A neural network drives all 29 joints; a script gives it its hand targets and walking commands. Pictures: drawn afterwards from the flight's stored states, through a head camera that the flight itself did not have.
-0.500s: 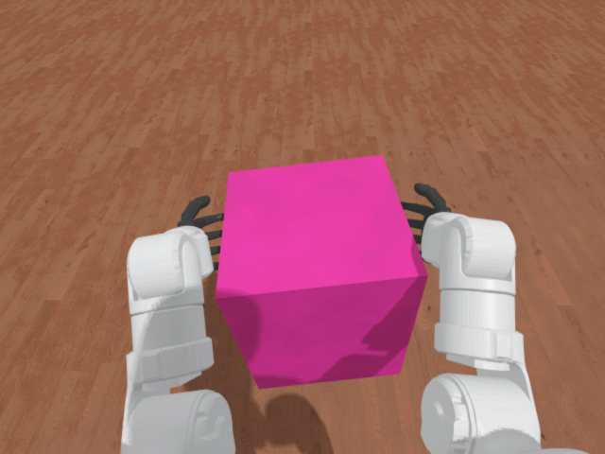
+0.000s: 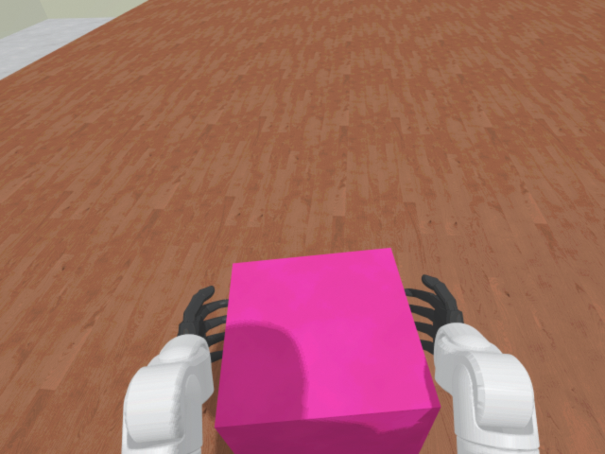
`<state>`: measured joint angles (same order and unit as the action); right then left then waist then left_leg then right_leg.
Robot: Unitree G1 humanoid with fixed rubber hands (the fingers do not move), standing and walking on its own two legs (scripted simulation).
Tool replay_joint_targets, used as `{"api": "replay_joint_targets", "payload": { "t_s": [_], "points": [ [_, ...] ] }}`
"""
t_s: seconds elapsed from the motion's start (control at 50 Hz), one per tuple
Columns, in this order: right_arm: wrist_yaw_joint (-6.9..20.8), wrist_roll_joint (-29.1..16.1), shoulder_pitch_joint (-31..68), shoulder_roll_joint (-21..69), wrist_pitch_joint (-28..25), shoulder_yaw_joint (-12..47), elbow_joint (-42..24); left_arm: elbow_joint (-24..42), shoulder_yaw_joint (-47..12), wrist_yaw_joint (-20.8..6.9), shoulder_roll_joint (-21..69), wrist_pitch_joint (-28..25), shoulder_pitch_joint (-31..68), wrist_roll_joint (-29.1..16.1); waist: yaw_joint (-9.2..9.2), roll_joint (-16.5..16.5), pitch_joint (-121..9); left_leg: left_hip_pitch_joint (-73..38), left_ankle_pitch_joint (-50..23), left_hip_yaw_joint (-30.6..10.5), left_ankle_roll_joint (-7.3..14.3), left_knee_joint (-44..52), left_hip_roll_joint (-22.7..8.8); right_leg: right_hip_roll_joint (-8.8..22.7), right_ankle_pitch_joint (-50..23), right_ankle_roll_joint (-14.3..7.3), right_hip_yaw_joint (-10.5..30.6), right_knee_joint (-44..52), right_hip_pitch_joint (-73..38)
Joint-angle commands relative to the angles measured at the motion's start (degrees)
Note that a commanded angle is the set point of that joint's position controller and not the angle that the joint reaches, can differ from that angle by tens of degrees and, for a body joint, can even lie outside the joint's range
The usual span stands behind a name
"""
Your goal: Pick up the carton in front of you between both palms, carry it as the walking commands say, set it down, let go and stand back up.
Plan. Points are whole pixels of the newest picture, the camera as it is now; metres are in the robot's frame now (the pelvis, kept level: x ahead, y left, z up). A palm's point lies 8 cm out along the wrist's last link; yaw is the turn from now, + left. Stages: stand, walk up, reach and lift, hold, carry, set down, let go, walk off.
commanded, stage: carry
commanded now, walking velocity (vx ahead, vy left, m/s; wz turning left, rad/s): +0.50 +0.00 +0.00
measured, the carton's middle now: (323, 371) +0.25 -0.01 +0.00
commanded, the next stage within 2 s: none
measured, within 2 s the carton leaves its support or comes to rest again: neither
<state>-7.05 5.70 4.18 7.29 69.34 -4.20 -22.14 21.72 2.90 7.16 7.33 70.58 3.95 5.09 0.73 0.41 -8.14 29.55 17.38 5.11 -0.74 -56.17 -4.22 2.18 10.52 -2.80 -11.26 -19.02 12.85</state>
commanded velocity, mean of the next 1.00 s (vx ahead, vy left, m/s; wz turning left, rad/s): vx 0.46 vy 0.00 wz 0.00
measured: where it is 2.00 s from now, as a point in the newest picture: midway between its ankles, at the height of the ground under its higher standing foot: (315, 318)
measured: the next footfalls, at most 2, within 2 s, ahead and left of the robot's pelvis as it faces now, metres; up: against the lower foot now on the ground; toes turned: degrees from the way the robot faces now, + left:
left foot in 0.28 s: +0.39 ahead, +0.14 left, +0.00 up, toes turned +10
right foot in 0.80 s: +0.69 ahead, -0.10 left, +0.00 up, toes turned -13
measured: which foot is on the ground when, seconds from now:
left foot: up 0.00-0.26, down 0.28-0.80, up 0.82-1.00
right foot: down 0.00-0.28, up 0.30-0.78, down 0.80-1.00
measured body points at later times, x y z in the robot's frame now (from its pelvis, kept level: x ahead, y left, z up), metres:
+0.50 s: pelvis +0.31 +0.06 +0.00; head +0.31 +0.08 +0.45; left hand +0.58 +0.19 +0.06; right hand +0.56 -0.11 +0.07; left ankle +0.35 +0.13 -0.75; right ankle +0.27 -0.09 -0.67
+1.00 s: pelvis +0.63 -0.02 +0.00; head +0.63 -0.04 +0.45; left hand +0.88 +0.14 +0.07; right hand +0.90 -0.16 +0.07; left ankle +0.58 +0.13 -0.66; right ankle +0.65 -0.09 -0.75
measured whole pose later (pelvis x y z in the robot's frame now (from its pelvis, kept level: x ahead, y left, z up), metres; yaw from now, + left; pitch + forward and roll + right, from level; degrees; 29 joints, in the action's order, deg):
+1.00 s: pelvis +0.63 -0.02 +0.00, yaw +0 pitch +4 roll +2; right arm -7.5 5.7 4.5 7.3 69.9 -3.1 -24.5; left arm 24.6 3.0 7.4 7.3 70.4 2.7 4.7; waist 1.5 0.9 -4.6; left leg 29.6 16.6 4.6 0.1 -61.6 -5.4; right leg 3.1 9.5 -3.6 -13.0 -21.1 16.0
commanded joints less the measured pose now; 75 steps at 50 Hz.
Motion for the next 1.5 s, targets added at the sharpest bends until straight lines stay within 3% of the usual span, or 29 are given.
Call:
{"api": "replay_joint_targets", "payload": {
  "t_s": [0.0, 0.2, 0.26, 0.28, 0.3, 0.32, 0.34, 0.38, 0.42, 0.5, 0.72, 0.78, 0.8, 0.82, 0.84, 0.86, 0.9, 0.92, 0.98, 1.12, 1.22, 1.24, 1.26, 1.28, 1.3, 1.34, 1.38, 1.42, 1.48],
  "points": [
    [11.5, -21.3, 24.1, 55.0, -0.4, 40.7, -4.7, 7.1, -37.1, -12.1, 53.5, -1.9, 26.0, -21.0, -0.05, -8.0, -8.4, 7.4, -6.1, 0.2, -1.3, 8.5, -2.4, 14.6, -0.6, -4.9, 12.4, 12.0, -12.3],
    [9.8, -20.0, 22.8, 46.1, 2.5, 37.6, -5.1, 7.3, -35.6, -10.2, 44.4, 0.8, 25.0, -19.6, 0.0, -9.5, 1.3, 0.6, -16.9, 6.2, 0.9, 27.1, -0.8, 12.5, -13.1, -2.0, 4.4, 8.6, -12.9],
    [9.8, -19.8, 21.3, 45.1, 3.0, 35.7, -2.8, 7.3, -35.9, -9.8, 43.5, 1.5, 25.7, -19.6, -1.64, -5.7, -6.3, -22.5, -8.4, 11.1, 1.8, 29.2, 4.0, 8.3, -27.2, 1.1, -1.9, -13.7, -7.3],
    [9.9, -19.4, 20.7, 44.8, 3.0, 35.1, -2.1, 7.4, -35.9, -9.6, 43.2, 1.7, 26.1, -19.7, -2.47, 1.9, -10.6, -32.6, 0.4, -3.5, 3.7, 33.8, -5.2, 5.4, -16.5, 3.6, -2.1, -27.9, 2.0],
    [10.1, -19.6, 20.9, 45.5, 2.4, 35.0, -0.6, 8.7, -36.9, -9.6, 43.9, 1.8, 26.6, -19.9, -2.32, 19.0, -16.3, -44.8, 5.2, -29.9, 11.6, 41.3, -19.3, -1.7, 3.9, 5.9, 0.3, -45.6, 18.1],
    [10.5, -20.3, 20.0, 48.4, 2.0, 35.4, -0.4, 8.2, -37.8, -10.0, 46.0, 1.5, 27.9, -20.4, -1.85, 17.7, -14.5, -43.7, -5.4, -34.4, 12.0, 44.5, -20.1, -2.0, 16.1, 4.8, 7.6, -52.9, 24.4],
    [11.1, -20.8, 20.9, 50.8, 1.3, 36.0, -1.7, 7.5, -38.6, -10.5, 49.2, 0.7, 27.7, -20.7, -1.81, 13.0, -14.8, -41.2, -12.6, -27.0, 11.1, 42.7, -18.3, 1.4, 14.8, 3.1, 10.3, -56.1, 25.0],
    [12.0, -21.8, 22.9, 56.3, -0.3, 37.9, -3.0, 7.0, -39.4, -11.3, 54.6, -1.1, 27.1, -20.8, -1.47, 2.6, -14.4, -33.6, -14.5, -17.5, 8.0, 41.9, -16.1, 5.3, 8.8, 1.9, 11.3, -51.6, 23.6],
    [12.6, -22.4, 23.5, 58.2, -1.6, 39.0, -3.8, 6.9, -40.2, -11.5, 57.2, -2.6, 26.4, -20.6, -1.16, 5.2, -14.2, -28.6, -6.8, -11.6, 6.1, 44.9, -14.1, 5.9, 4.6, 2.1, 9.9, -45.9, 20.5],
    [13.1, -23.0, 21.0, 56.3, -2.6, 40.2, -5.2, 8.1, -40.4, -10.7, 56.6, -4.1, 23.2, -19.2, -1.29, 7.5, -10.3, -27.3, -1.1, -6.7, 7.8, 50.1, -13.5, 5.9, 0.4, 3.8, 6.7, -32.6, 22.8],
    [10.5, -20.4, 18.9, 44.5, 1.3, 37.6, -7.7, 11.4, -37.8, -9.3, 44.2, 0.2, 22.6, -19.9, -1.71, 8.1, -0.2, -31.9, -18.1, 2.2, 6.3, 45.9, -10.9, 3.0, -8.1, 2.5, -0.1, -9.1, 17.9],
    [9.9, -20.3, 20.1, 43.6, 2.6, 37.5, -7.2, 9.5, -35.8, -9.4, 42.9, 1.2, 22.2, -20.0, -0.09, 3.9, -6.0, -23.9, -28.2, 8.4, 2.8, 25.1, -6.8, -1.0, -1.4, 1.1, -3.9, -6.7, -5.6],
    [9.8, -20.5, 21.1, 43.1, 3.1, 37.5, -7.4, 8.7, -34.9, -9.4, 42.5, 1.4, 21.1, -19.5, 1.21, -4.8, -9.5, -14.5, -18.2, 9.0, 0.5, 10.0, -3.4, 8.4, 7.5, -0.7, 11.1, -1.3, -14.7],
    [9.8, -21.0, 22.6, 43.9, 3.5, 38.5, -9.0, 7.5, -34.5, -9.6, 42.8, 1.1, 22.2, -19.4, 1.14, -19.4, -14.2, 2.9, 0.1, 6.3, -2.1, -6.9, 4.0, 22.1, 9.5, -9.1, 37.3, 4.6, -27.3],
    [10.1, -21.6, 23.5, 45.4, 3.4, 39.2, -8.1, 7.3, -35.1, -9.9, 45.2, 0.9, 21.7, -20.2, 0.77, -17.8, -12.5, 10.4, 10.5, -0.6, -0.7, -14.8, 3.6, 22.8, -1.9, -10.1, 40.4, 6.7, -27.6],
    [10.6, -21.9, 23.6, 48.3, 2.8, 39.9, -7.4, 8.1, -35.8, -10.4, 47.8, 0.4, 22.6, -20.8, 0.69, -13.5, -13.0, 11.6, 9.2, -3.4, 1.0, -18.4, 0.4, 21.2, -9.4, -9.0, 33.3, 4.2, -25.5],
    [11.4, -22.0, 23.5, 53.7, 1.3, 40.8, -6.5, 9.3, -37.3, -11.4, 52.8, -0.9, 25.1, -21.6, 0.36, -4.0, -12.9, 9.4, 2.4, -4.9, 2.0, -13.0, -3.4, 18.3, -12.0, -5.2, 23.1, 4.2, -19.0],
    [11.5, -21.9, 23.4, 55.6, 0.5, 41.3, -6.6, 10.0, -38.0, -11.8, 54.3, -1.6, 26.1, -21.9, 0.15, -4.8, -12.7, 7.2, -0.6, -4.5, 1.8, -9.5, -3.9, 17.3, -9.2, -3.6, 19.4, 5.9, -16.4],
    [11.0, -20.5, 20.9, 57.5, -1.3, 41.6, -6.5, 11.2, -38.9, -12.7, 55.2, -2.8, 25.3, -22.8, -0.03, -7.4, -11.3, 5.3, -3.8, -0.8, 0.3, -1.1, -2.2, 15.3, -18.5, -3.5, 11.5, 7.1, -14.2],
    [9.8, -20.3, 19.2, 53.2, -0.7, 41.6, -10.5, 13.7, -38.2, -12.4, 49.8, -2.2, 21.5, -21.9, -0.03, -10.6, -7.2, -0.5, -15.4, 5.5, -0.3, 21.4, 1.7, 11.4, -38.0, -1.9, 0.2, 2.9, -14.3],
    [10.5, -20.8, 19.0, 48.0, 1.9, 39.3, -8.8, 12.1, -36.6, -11.2, 45.5, 0.0, 21.7, -19.9, -0.82, -5.8, -6.7, -19.8, -31.2, 7.5, 0.0, 38.0, 1.9, 8.3, -28.5, 3.0, -2.4, -11.0, -8.2],
    [10.6, -20.6, 19.1, 46.5, 2.4, 38.2, -8.1, 11.3, -36.2, -10.9, 44.5, 0.5, 22.2, -19.6, -0.75, -1.6, -9.0, -28.3, -48.0, 0.5, 0.2, 35.5, -5.1, 6.4, -15.2, 5.0, -1.4, -16.3, -3.1],
    [10.7, -20.3, 19.4, 46.0, 2.5, 37.6, -6.4, 11.8, -37.0, -10.6, 44.2, 1.2, 23.1, -19.8, -1.27, 8.2, -14.9, -41.3, -69.4, -9.9, 7.2, 28.9, -15.4, 3.9, 6.2, 6.6, 2.7, -23.8, 5.2],
    [10.9, -20.6, 16.5, 47.1, 2.4, 37.2, -4.0, 11.7, -37.4, -10.6, 44.4, 1.6, 22.1, -20.1, -1.52, 12.5, -18.0, -41.9, -66.6, -14.5, 12.0, 31.0, -18.0, 1.4, 21.1, 6.5, 4.8, -27.4, 8.0],
    [11.3, -20.7, 16.5, 48.8, 2.0, 36.8, -3.6, 11.6, -38.2, -10.8, 46.2, 1.4, 23.1, -20.3, -1.13, 10.6, -17.1, -38.8, -58.3, -13.6, 12.0, 33.6, -17.1, 1.8, 24.7, 5.7, 7.2, -26.2, 8.2],
    [12.1, -21.4, 18.8, 53.6, 1.0, 37.5, -4.2, 11.4, -39.7, -11.5, 50.8, 0.3, 26.1, -21.3, -0.92, 8.3, -16.0, -33.9, -41.8, -10.3, 8.5, 36.5, -14.3, 2.6, 24.2, 4.3, 7.9, -14.1, 5.6],
    [12.6, -21.7, 20.6, 56.4, 0.0, 38.3, -4.9, 11.4, -40.6, -11.8, 54.3, -0.9, 27.8, -21.9, -0.66, 8.9, -16.9, -29.9, -29.4, -6.1, 5.8, 36.9, -11.3, 1.8, 12.2, 3.8, 5.9, -6.4, -0.7],
    [12.8, -21.9, 21.7, 57.1, -0.8, 38.8, -6.3, 11.9, -41.0, -11.8, 55.8, -1.9, 27.4, -21.7, -0.51, 4.9, -16.8, -26.8, -21.3, -2.3, 4.0, 36.4, -9.0, 4.4, 4.2, 3.9, 6.9, -2.8, -3.1],
    [12.3, -22.2, 22.5, 55.6, -0.8, 39.5, -7.4, 13.0, -40.5, -11.5, 53.9, -1.7, 27.5, -21.6, -0.97, -0.2, -14.1, -25.7, -33.5, -0.9, 3.7, 30.3, -6.5, 7.0, -7.2, 4.4, 8.0, -6.8, -3.5]
  ]
}}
